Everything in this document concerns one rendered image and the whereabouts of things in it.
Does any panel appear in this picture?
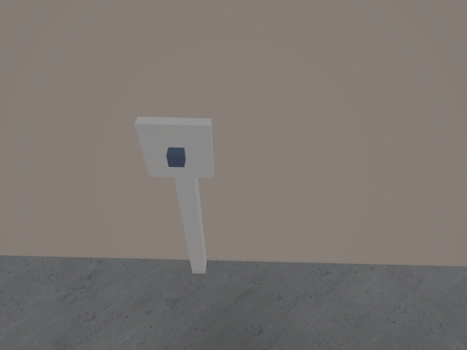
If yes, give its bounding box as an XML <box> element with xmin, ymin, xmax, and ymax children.
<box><xmin>134</xmin><ymin>117</ymin><xmax>214</xmax><ymax>273</ymax></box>

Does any button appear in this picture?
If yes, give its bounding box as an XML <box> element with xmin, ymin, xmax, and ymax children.
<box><xmin>166</xmin><ymin>147</ymin><xmax>186</xmax><ymax>167</ymax></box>

